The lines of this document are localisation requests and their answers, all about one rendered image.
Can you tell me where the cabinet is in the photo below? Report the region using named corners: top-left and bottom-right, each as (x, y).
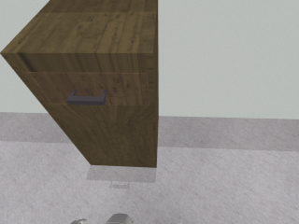
top-left (0, 0), bottom-right (159, 168)

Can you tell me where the robot left thigh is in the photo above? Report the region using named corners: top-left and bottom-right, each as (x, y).
top-left (105, 213), bottom-right (135, 224)

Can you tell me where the drawer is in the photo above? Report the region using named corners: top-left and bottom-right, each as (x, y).
top-left (23, 72), bottom-right (150, 105)

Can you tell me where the handle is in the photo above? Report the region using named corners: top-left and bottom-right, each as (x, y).
top-left (66, 89), bottom-right (107, 105)

